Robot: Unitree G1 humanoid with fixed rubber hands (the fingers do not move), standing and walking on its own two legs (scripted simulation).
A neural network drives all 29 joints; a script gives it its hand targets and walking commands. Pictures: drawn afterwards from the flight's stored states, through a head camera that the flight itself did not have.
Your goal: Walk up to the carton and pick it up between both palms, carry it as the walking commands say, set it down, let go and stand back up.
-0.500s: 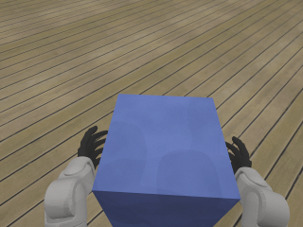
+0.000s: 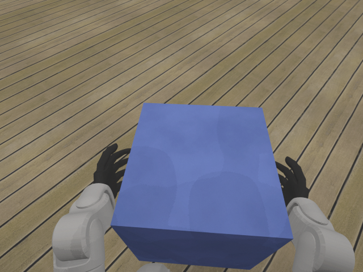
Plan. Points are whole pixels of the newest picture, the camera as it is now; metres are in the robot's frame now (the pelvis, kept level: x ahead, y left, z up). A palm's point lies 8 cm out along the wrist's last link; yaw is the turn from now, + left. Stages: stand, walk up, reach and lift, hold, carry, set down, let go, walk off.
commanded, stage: carry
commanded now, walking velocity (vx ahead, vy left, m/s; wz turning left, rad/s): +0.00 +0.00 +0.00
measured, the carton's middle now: (197, 187) +0.30 +0.00 +0.01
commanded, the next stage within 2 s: none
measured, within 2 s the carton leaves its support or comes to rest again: neither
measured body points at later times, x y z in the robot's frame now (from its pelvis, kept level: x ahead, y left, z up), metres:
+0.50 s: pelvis +0.29 -0.01 -0.02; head +0.30 -0.04 +0.43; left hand +0.53 +0.17 +0.07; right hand +0.55 -0.18 +0.03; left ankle +0.16 +0.14 -0.69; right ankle +0.22 -0.07 -0.72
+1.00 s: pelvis +0.58 -0.11 -0.04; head +0.60 -0.15 +0.41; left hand +0.82 +0.07 +0.02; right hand +0.85 -0.28 -0.01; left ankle +0.44 +0.05 -0.63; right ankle +0.53 -0.10 -0.72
